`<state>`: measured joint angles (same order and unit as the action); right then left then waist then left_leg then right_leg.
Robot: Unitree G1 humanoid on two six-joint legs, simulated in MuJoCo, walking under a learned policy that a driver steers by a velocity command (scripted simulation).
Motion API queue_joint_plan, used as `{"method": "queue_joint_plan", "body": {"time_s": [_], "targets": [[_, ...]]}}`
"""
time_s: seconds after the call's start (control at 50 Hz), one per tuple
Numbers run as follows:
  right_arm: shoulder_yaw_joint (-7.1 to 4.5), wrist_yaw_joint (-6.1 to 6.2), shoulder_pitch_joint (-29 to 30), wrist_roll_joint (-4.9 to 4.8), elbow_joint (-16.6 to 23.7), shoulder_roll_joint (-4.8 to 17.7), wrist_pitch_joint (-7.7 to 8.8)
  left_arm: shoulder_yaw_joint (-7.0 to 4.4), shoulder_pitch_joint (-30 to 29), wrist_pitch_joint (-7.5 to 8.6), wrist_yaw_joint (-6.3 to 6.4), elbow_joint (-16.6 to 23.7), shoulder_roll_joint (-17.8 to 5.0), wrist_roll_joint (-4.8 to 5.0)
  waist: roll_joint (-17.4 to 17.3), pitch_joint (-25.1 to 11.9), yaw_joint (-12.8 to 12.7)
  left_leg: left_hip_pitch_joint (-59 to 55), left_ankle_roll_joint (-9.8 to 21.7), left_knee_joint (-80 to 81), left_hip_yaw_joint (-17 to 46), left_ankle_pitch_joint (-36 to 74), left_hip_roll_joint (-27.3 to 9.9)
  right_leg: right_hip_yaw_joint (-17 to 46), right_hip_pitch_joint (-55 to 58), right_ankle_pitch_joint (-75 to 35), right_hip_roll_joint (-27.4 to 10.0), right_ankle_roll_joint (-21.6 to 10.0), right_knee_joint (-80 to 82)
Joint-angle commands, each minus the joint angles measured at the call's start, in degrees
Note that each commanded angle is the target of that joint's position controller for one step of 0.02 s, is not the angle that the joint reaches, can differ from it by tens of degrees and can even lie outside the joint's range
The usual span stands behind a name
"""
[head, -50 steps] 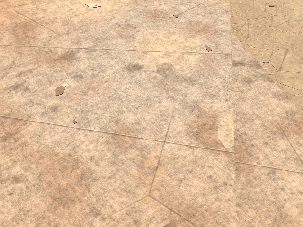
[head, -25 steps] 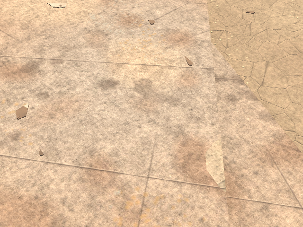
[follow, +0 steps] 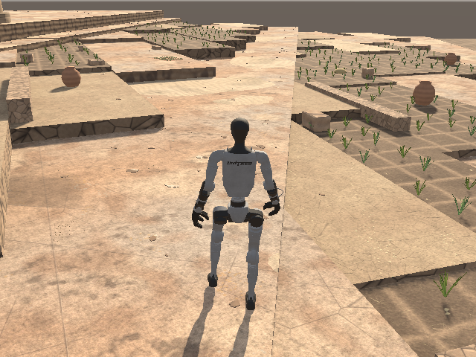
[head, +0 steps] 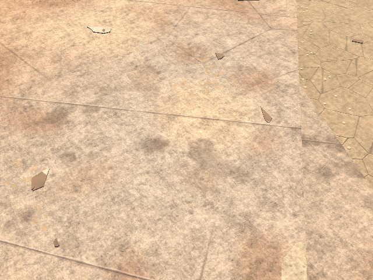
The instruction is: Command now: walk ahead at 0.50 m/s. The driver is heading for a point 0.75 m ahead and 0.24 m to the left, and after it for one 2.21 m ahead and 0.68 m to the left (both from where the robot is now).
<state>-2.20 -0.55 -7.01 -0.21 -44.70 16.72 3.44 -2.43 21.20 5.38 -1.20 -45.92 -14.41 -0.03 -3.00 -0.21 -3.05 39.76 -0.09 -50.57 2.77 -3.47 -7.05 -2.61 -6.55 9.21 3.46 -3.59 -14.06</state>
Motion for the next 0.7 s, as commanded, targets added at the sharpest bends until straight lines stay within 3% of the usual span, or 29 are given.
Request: {"method": "queue_joint_plan", "body": {"time_s": [0.02, 0.08, 0.14, 0.18, 0.2, 0.22, 0.24, 0.26, 0.28, 0.3, 0.32, 0.34, 0.36, 0.38, 0.46, 0.56, 0.64, 0.7], "targets": [[-0.24, -0.27, 4.21, 0.06, 3.62, 1.82, 0.84, -2.32, -2.17, 0.68, 0.66, 2.93, -9.69, 0.43, 6.40, 2.17, 0.73, -2.05, -0.59, 8.92, -1.23, 7.84, 0.61, 7.20, -2.31, -8.57, -13.99, -8.54, 7.44], [-0.12, -0.88, 8.86, -0.39, 4.96, 1.92, 1.19, -2.62, 0.43, 0.06, 0.77, 0.86, -10.74, 0.87, 6.69, 3.41, -1.19, -2.99, -0.34, 15.10, -2.04, 7.91, 1.85, 6.90, 1.19, -7.36, -15.28, -8.15, 5.90], [-0.33, -1.86, 10.29, -0.70, 6.00, 2.91, 1.66, -3.04, 0.85, -0.96, 1.08, -0.65, -11.50, 1.22, 7.35, 4.04, -0.91, -3.11, 1.44, 19.46, -1.57, 3.42, 2.36, 8.06, 6.34, -8.60, -17.89, -7.10, 2.82], [-0.87, -2.20, 7.46, -0.62, 5.30, 4.29, 2.02, -3.36, -0.14, -1.71, 1.42, -1.20, -12.06, 1.22, 8.10, 2.55, 1.00, -7.64, 3.01, 21.28, -2.71, -0.19, 3.56, 8.41, 8.54, -14.92, -18.64, -5.91, -0.85], [-1.60, -2.13, 2.77, -0.41, 3.90, 5.45, 2.18, -3.28, -1.43, -2.14, 1.58, -1.17, -12.04, 1.27, 8.12, -0.09, 3.88, -14.31, 4.18, 23.03, -4.54, -0.63, 5.36, 6.89, 8.45, -23.37, -17.06, -4.76, -6.33], [-3.02, -1.66, -5.96, -0.16, 1.04, 8.09, 2.25, -2.71, -1.24, -2.47, 1.75, -0.98, -10.42, 0.93, 6.68, -5.80, 7.37, -26.55, 5.79, 22.80, -5.19, 0.31, 6.10, 4.38, 5.51, -28.09, -13.78, -3.18, -16.89], [-4.25, -1.08, -16.04, 0.36, -0.79, 12.70, 2.09, -1.33, -0.17, -2.49, 1.98, 0.53, -7.36, -0.53, -1.36, -14.84, 10.29, -43.62, 9.35, 21.33, 7.43, 3.22, -4.84, 1.22, -5.82, -12.57, -9.88, -0.69, -35.71], [-4.87, -1.40, -18.06, 0.37, -1.96, 16.03, 1.72, 0.23, 6.90, -1.24, 1.44, 1.04, -1.28, 0.00, -17.34, -20.20, 6.17, -60.59, 18.36, 29.28, 34.53, -10.83, -14.87, 3.44, -28.97, 22.44, 0.77, 2.83, -53.52], [-3.47, -1.51, -17.09, -0.58, -1.13, 10.41, 1.77, -0.96, 3.19, -0.11, 1.18, 0.29, -7.39, 1.07, -9.84, -17.97, 8.90, -59.17, 16.92, 33.41, 37.03, -20.00, -13.91, 10.31, -35.65, 23.73, -2.15, 2.29, -60.05], [-2.76, -1.31, -13.16, -0.51, -0.48, 8.22, 1.83, -1.74, -2.36, 0.55, 0.91, 1.94, -9.89, 2.29, -6.30, -10.61, 8.57, -52.49, 14.60, 34.08, 28.97, -19.30, -12.33, 9.09, -38.95, 18.28, -5.01, 1.28, -60.38], [-2.41, -1.28, -9.10, -0.08, 0.25, 7.30, 1.77, -1.60, -5.38, 0.72, 1.27, 2.62, -9.33, 1.91, -1.39, -6.58, 6.88, -44.73, 13.47, 35.07, 23.05, -13.73, -10.37, 7.30, -37.05, 12.83, -8.03, 1.20, -58.08], [-2.01, -1.38, -6.59, 0.35, 0.50, 5.71, 1.83, -1.82, -6.88, 0.57, 1.51, 2.96, -8.90, 0.95, -0.43, -3.63, 5.54, -38.51, 13.35, 36.55, 18.85, -7.84, -8.58, 7.00, -34.87, 9.39, -9.66, 1.47, -54.92], [-1.58, -1.37, -5.55, 0.90, 0.47, 4.46, 2.08, -1.96, -5.78, 0.08, 1.47, 2.84, -8.30, 0.78, -1.98, -3.30, 3.79, -34.86, 12.96, 37.94, 15.82, -3.80, -7.07, 7.42, -31.27, 7.06, -10.98, 1.61, -53.17], [-1.52, -1.38, -5.45, 0.84, 0.20, 4.07, 2.35, -1.90, -4.60, -0.46, 1.49, 2.49, -7.36, 0.81, -2.57, -3.25, 2.99, -33.12, 13.17, 39.36, 13.71, -1.58, -6.15, 7.22, -29.34, 6.00, -11.23, 1.97, -51.74], [-2.14, -0.50, -7.98, 0.34, -1.94, 6.31, 2.77, -1.56, -8.36, -1.64, 1.87, 3.79, -5.47, 0.22, -0.28, -0.21, 2.98, -31.68, 14.22, 42.47, 7.80, 6.84, -5.73, 6.14, -32.94, -0.12, -11.84, 4.05, -43.45], [-2.09, 0.38, -11.82, -0.19, -4.07, 7.10, 1.90, -0.89, -17.03, -1.08, 1.11, 5.80, -3.52, 0.50, -0.18, 1.83, 5.86, -33.92, 11.68, 43.32, 2.11, 7.88, -3.41, 4.28, -32.62, -13.05, -10.22, 4.24, -27.25], [-2.09, 0.57, -16.72, -0.75, -6.52, 7.35, 0.82, -0.65, -24.63, -0.30, -0.06, 8.46, -3.23, 0.85, 0.35, 4.23, 8.39, -38.46, 11.80, 41.05, 3.80, 6.75, -4.88, 3.73, -32.74, -13.41, -8.20, 4.00, -19.22], [-2.58, 1.19, -17.14, -1.04, -7.20, 8.31, -0.16, -0.88, -26.22, 0.66, -1.02, 9.57, -4.24, 0.99, -0.60, 4.53, 7.39, -41.51, 11.21, 37.24, 6.45, 8.48, -6.81, 4.57, -30.46, -9.55, -6.94, 3.05, -14.95]]}}
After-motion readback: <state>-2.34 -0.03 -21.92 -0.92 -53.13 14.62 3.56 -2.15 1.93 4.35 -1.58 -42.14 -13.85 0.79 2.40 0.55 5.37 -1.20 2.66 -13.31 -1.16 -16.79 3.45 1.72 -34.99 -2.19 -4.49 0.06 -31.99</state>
